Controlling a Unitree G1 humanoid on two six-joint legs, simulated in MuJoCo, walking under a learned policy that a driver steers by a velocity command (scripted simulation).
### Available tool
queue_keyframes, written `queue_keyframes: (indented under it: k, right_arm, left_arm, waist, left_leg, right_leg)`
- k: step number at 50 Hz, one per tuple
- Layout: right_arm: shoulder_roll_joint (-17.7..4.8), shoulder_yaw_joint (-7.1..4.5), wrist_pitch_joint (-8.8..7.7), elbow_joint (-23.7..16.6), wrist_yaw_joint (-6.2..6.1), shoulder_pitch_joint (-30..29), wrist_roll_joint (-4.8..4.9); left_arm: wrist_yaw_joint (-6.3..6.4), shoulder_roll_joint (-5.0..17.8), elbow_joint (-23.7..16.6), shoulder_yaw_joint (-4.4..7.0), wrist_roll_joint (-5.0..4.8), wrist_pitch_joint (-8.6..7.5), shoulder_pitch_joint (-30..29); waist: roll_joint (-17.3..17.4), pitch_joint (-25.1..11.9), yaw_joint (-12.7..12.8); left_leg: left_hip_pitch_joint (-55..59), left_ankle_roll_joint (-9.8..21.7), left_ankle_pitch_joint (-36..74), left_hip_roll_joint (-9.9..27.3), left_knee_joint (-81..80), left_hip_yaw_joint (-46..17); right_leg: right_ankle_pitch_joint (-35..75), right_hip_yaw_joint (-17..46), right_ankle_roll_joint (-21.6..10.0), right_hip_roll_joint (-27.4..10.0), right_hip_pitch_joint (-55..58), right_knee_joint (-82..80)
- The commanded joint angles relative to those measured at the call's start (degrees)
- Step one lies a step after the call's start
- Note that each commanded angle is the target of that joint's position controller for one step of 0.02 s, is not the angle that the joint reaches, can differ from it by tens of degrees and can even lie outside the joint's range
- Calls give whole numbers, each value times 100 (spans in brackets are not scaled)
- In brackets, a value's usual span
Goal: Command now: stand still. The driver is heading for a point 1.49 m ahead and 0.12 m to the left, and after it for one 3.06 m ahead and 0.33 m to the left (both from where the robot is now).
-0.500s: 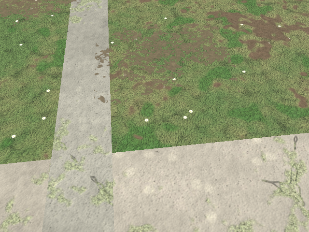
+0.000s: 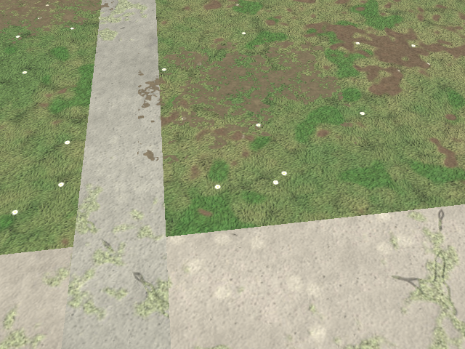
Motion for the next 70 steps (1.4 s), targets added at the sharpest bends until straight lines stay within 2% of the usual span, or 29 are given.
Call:
queue_keyframes:
  k: [1, 10, 11, 13, 15, 16, 17, 18, 19, 21, 22, 23, 24, 25, 26, 28, 29, 31, 33, 34, 35, 36, 37, 38, 39, 43, 67, 68, 70]
  right_arm:
    - [-517, -83, -14, -142, -35, 51, -12]
    - [-470, -64, 24, -76, -72, 112, -33]
    - [-444, -60, 29, -15, -75, 229, -37]
    - [-538, -113, 18, 20, -80, 335, 21]
    - [-473, -108, -119, -100, -44, 121, 61]
    - [-363, -87, -226, -190, -5, -55, 83]
    - [-205, -39, -330, -284, 38, -276, 86]
    - [-210, -29, -391, -296, 69, -263, 38]
    - [-165, -5, -431, -264, 94, -30, 17]
    - [-286, -45, -414, -92, 101, 526, -16]
    - [-616, -144, -375, -11, 91, 864, -35]
    - [-1036, -251, -330, 61, 94, 1241, 8]
    - [-770, -146, -327, 119, 112, 1721, -63]
    - [-516, -23, -391, 122, 122, 1573, -143]
    - [-531, 23, -440, 7, 132, 1155, -155]
    - [-549, 78, -459, -183, 119, 563, -147]
    - [-497, 110, -425, -208, 94, 398, -150]
    - [-572, 112, -331, -166, 34, 520, -156]
    - [-743, 78, -229, -187, -4, 472, -7]
    - [-820, 44, -213, -176, 7, 558, 76]
    - [-796, 34, -229, -160, 37, 614, 62]
    - [-659, 30, -223, -136, 57, 740, -24]
    - [-413, 73, -189, -141, 42, 661, -74]
    - [-404, 74, -178, -118, 22, 600, -80]
    - [-373, 80, -174, -101, 2, 612, -67]
    - [-435, 86, -151, -44, -9, 731, -73]
    - [-397, 91, -74, 109, -42, 719, -65]
    - [-367, 92, -68, 176, -47, 836, -66]
    - [-619, -9, -53, 183, -73, 938, 26]
  left_arm:
    - [19, 382, 48, 61, 1, -19, 692]
    - [38, 291, 64, 63, -2, -85, 833]
    - [44, 263, 115, 65, -11, -82, 960]
    - [77, 428, 18, 129, -64, -83, 932]
    - [90, 519, -65, 165, -116, -173, 1127]
    - [77, 679, -56, 217, -148, -244, 1296]
    - [66, 861, -109, 274, -170, -300, 1174]
    - [55, 954, -224, 308, -134, -326, 834]
    - [27, 900, -304, 295, -114, -358, 604]
    - [-43, 658, -371, 229, -107, -345, 483]
    - [-33, 687, -389, 245, -59, -353, 573]
    - [16, 279, -382, 135, -12, -341, 926]
    - [47, 257, -312, 104, -39, -302, 1023]
    - [35, 270, -362, 134, -124, -248, 904]
    - [28, 247, -350, 143, -125, -196, 838]
    - [40, 225, -371, 176, -91, -164, 574]
    - [61, 213, -378, 186, -106, -146, 501]
    - [94, 187, -353, 170, -141, -105, 372]
    - [98, 218, -210, 187, -150, -21, 572]
    - [88, 320, -185, 201, -83, 41, 543]
    - [88, 466, -232, 213, 4, 112, 513]
    - [96, 645, -278, 234, -23, 164, 366]
    - [71, 689, -230, 269, -80, 136, 257]
    - [59, 538, -249, 251, -71, 78, 142]
    - [51, 518, -245, 260, -34, 16, 45]
    - [-5, 479, -217, 291, -48, -142, 10]
    - [28, 377, -77, 282, -41, -60, 49]
    - [32, 321, -11, 273, -42, -52, 167]
    - [54, 386, -50, 311, -105, -53, 151]
  waist:
    - [38, 11, 26]
    - [15, 249, 1]
    - [1, 137, 6]
    - [-123, 392, 9]
    - [-199, 755, 162]
    - [-470, 862, 257]
    - [-896, 1025, 271]
    - [-958, 1121, 160]
    - [-960, 1059, -18]
    - [-545, 674, -246]
    - [-25, 339, -234]
    - [913, -163, -238]
    - [1193, -651, -428]
    - [1029, -525, -248]
    - [567, -386, -53]
    - [173, -229, 144]
    - [306, -195, 227]
    - [508, -242, 166]
    - [379, -321, 306]
    - [320, -259, 270]
    - [173, -176, 213]
    - [-115, 93, -17]
    - [-403, 360, -23]
    - [-235, 449, 18]
    - [-215, 400, 0]
    - [-156, -97, -25]
    - [12, 117, 11]
    - [44, -26, 11]
    - [238, 216, -44]
  left_leg:
    - [917, 272, 1713, 322, -371, -359]
    - [732, 207, 731, 302, -594, -408]
    - [740, 212, -44, 233, -611, -352]
    - [285, 248, -1993, 35, -455, -202]
    - [-276, 269, -2396, 36, -197, -224]
    - [-582, 208, -1920, -31, 223, -71]
    - [-911, 134, -885, -121, 832, 235]
    - [-1061, 176, -582, 59, 1154, 154]
    - [-867, 238, -585, 148, 992, 110]
    - [266, 266, 188, 52, -154, 128]
    - [878, 311, 1707, 240, -241, -285]
    - [1603, 812, 2463, 809, -440, -1070]
    - [1695, 1417, 3356, 1775, -1062, -2350]
    - [1391, 1586, 3707, 2153, -1257, -2728]
    - [1001, 1484, 3672, 2106, -1204, -2352]
    - [521, 1174, 3598, 1692, -1298, -1430]
    - [425, 972, 3425, 1393, -1324, -1044]
    - [552, 894, 3233, 1083, -1201, -749]
    - [500, 827, 2371, 942, -1062, -699]
    - [253, 687, 1674, 865, -1155, -737]
    - [-44, 510, 756, 772, -1268, -708]
    - [-233, 355, -202, 454, -1498, -486]
    - [-19, 215, -454, 212, -1490, -185]
    - [103, 149, -274, 183, -1322, -151]
    - [181, 154, 113, 190, -1176, -117]
    - [656, 176, 1249, 224, -785, -38]
    - [532, 107, 797, 314, -854, -128]
    - [588, 135, 139, 267, -897, -97]
    - [321, 385, -2173, 368, -1071, -368]
  right_leg:
    - [1242, -6, -34, -59, -1067, -488]
    - [551, -12, -88, -83, -1410, -585]
    - [8, -50, -137, -45, -1378, -595]
    - [-1373, 108, -420, -98, -1618, -567]
    - [-2189, 631, -736, -453, -1758, -864]
    - [-2381, 1166, -942, -814, -1588, -1219]
    - [-2029, 1797, -1128, -1289, -1378, -1590]
    - [-1149, 1992, -1219, -1549, -1345, -1553]
    - [30, 1856, -1178, -1570, -1376, -1253]
    - [1472, 1000, -672, -910, -1404, -479]
    - [2199, 489, -389, -430, -1463, 299]
    - [1674, -159, -18, 148, -1988, 1276]
    - [-197, -80, 232, 195, -1862, 2448]
    - [-1278, 297, 303, 72, -2016, 3472]
    - [-1270, 463, 295, -138, -1995, 3886]
    - [-854, 423, 267, -426, -1851, 3228]
    - [-738, 314, 282, -467, -1654, 2454]
    - [-490, 47, 337, -295, -1310, 1230]
    - [815, -180, 273, -139, -679, -202]
    - [1521, -87, 214, -165, -338, -463]
    - [1839, 102, 131, -368, -116, -438]
    - [1651, 105, -34, -380, -376, -261]
    - [1041, 35, -140, -271, -937, -196]
    - [1055, 47, -137, -236, -1057, -246]
    - [1371, 85, -100, -273, -1034, -290]
    - [2120, 92, -99, -273, -878, -214]
    - [1554, 0, -97, -158, -1027, -331]
    - [981, -96, -117, -73, -981, -299]
    - [-695, -316, -275, 145, -1426, 135]
Velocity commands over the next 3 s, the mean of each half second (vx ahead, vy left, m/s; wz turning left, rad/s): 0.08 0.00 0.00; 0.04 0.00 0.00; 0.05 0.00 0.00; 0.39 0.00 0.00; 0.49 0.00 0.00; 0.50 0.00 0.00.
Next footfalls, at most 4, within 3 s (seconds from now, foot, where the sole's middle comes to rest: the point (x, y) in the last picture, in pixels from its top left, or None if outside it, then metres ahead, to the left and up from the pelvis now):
0.70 right None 0.04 -0.12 -0.77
1.68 right None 0.12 -0.16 -0.77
2.18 left None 0.50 0.07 -0.77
2.74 right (294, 250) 0.81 -0.18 -0.77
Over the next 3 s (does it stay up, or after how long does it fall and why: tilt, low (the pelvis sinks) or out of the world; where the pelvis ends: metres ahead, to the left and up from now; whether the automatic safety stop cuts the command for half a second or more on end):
stays up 0.76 -0.10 0.02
